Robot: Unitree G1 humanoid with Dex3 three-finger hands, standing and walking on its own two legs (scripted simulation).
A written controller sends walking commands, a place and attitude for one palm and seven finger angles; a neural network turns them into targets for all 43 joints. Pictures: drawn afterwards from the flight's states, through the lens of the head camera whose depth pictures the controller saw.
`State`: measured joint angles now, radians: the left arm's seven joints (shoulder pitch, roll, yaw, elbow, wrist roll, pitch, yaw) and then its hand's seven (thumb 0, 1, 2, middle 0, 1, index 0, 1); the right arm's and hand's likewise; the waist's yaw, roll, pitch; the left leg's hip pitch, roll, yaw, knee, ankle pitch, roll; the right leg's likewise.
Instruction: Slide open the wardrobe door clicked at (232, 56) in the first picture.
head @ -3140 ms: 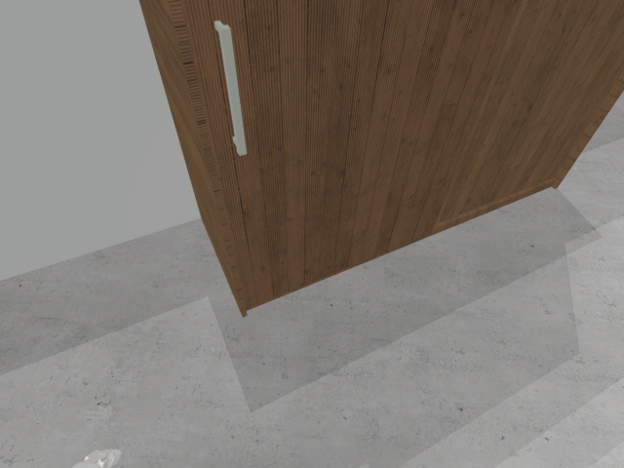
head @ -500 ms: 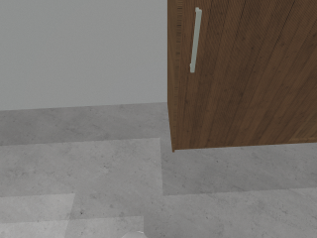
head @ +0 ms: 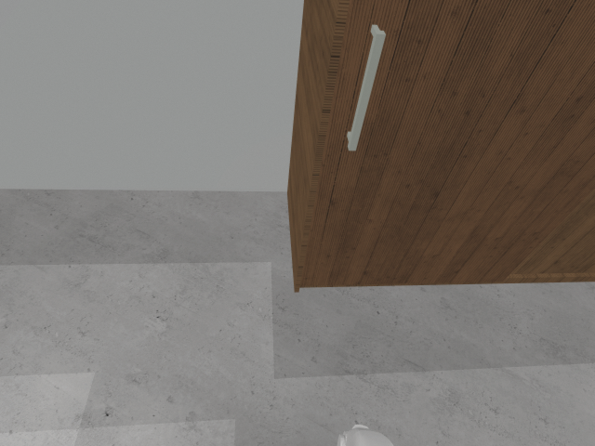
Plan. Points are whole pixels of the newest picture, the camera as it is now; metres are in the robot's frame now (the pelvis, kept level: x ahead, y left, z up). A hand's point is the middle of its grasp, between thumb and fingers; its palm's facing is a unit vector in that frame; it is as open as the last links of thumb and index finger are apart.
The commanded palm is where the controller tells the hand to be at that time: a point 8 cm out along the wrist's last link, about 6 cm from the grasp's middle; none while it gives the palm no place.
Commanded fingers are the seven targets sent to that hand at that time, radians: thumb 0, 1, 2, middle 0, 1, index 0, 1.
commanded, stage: take the last steps up to it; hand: left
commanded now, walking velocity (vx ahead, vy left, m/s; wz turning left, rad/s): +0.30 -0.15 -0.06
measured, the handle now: (362, 93) +0.76 -0.08 +0.09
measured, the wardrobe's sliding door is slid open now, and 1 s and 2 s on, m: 0.00 0.00 0.00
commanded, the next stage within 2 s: come to a stop and stand still in 0.56 s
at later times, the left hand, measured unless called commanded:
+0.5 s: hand (243, 404) +0.22 +0.09 -0.20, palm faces +0.02 -0.99 -0.13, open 7.3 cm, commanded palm none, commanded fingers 0.00 0.90 0.90 -0.20 -0.30 -0.20 -0.30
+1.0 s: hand (294, 314) +0.38 +0.02 -0.18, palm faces -0.01 -0.97 -0.25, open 7.3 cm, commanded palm none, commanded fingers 0.00 0.90 0.90 -0.20 -0.30 -0.20 -0.30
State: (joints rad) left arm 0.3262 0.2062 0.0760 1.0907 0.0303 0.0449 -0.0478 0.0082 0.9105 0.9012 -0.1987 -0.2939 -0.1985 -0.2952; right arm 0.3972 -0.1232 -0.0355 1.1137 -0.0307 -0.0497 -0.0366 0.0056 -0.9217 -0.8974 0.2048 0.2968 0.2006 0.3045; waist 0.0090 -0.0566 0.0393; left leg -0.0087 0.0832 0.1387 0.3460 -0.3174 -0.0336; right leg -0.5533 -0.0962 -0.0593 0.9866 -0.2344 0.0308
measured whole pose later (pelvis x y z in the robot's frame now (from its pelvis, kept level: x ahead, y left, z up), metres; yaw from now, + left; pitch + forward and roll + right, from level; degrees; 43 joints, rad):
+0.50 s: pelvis +0.19 -0.08 -0.02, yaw -1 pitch -1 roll -3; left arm 0.26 0.18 0.05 1.08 0.02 -0.02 0.00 0.00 0.93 0.90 -0.20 -0.29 -0.20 -0.30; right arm 0.20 -0.15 -0.05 0.99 -0.03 -0.03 0.00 0.01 -0.91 -0.90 0.20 0.30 0.19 0.30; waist -0.01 0.00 0.01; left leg -0.39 0.11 0.14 0.68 -0.29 -0.02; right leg -0.17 0.04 -0.16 0.52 -0.33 -0.04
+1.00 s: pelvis +0.31 -0.16 -0.02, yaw -2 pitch -1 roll +2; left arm 0.15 0.15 0.05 1.00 0.02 0.00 0.02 0.00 0.91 0.90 -0.20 -0.29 -0.20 -0.30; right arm 0.24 -0.20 -0.09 1.06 -0.01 0.06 -0.03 0.01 -0.91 -0.90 0.20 0.30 0.20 0.30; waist -0.01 0.03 0.15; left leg -0.38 0.03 0.01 1.10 -0.56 -0.05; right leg -0.39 -0.10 -0.10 0.64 -0.23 0.00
